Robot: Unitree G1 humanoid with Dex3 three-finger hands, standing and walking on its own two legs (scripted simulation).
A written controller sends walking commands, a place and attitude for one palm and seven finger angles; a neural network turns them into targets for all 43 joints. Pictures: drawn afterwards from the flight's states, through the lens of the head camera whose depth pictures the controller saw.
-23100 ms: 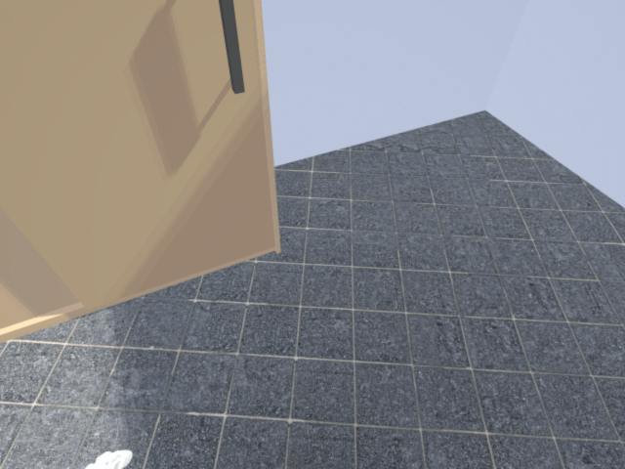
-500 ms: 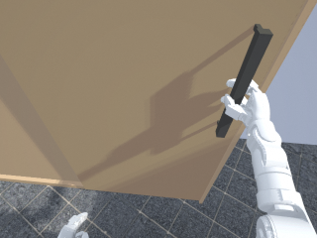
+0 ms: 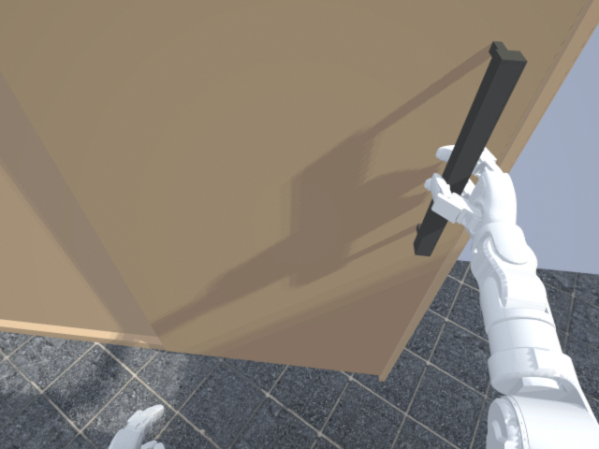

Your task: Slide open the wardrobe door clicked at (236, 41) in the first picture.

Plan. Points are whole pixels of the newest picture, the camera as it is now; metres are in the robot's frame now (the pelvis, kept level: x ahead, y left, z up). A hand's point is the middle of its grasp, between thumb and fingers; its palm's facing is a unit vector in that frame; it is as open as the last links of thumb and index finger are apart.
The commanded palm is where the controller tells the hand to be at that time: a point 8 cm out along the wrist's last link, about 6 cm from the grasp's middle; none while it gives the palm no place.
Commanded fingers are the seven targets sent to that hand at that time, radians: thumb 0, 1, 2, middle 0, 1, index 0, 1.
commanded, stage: grip the handle and tug to test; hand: right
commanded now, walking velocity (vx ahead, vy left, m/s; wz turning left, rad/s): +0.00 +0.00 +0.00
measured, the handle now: (452, 167) +0.47 -0.17 +0.16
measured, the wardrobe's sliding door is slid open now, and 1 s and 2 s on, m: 0.00 0.03 0.14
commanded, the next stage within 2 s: tug the door sideways, standing still in 0.22 s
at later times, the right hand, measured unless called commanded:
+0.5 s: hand (441, 196) +0.42 -0.15 +0.15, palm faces +0.05 +1.00 +0.02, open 6.1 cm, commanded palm +0.39 -0.17 +0.15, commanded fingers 0.00 -0.90 -0.90 0.45 1.40 0.45 1.40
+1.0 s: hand (419, 195) +0.42 -0.12 +0.15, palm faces +0.08 +1.00 -0.02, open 6.1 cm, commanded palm +0.39 -0.11 +0.15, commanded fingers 0.00 -0.90 -0.90 0.45 1.40 0.45 1.40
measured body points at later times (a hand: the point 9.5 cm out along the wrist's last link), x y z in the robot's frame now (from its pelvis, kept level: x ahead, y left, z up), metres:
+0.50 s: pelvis +0.03 +0.00 +0.00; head +0.04 +0.00 +0.45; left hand +0.18 +0.24 -0.10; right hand +0.41 -0.20 +0.15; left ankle +0.00 +0.10 -0.74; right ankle -0.01 -0.10 -0.74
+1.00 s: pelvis +0.01 -0.01 +0.00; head +0.03 +0.00 +0.45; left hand +0.15 +0.21 -0.12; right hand +0.41 -0.17 +0.15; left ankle +0.00 +0.10 -0.74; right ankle -0.01 -0.10 -0.74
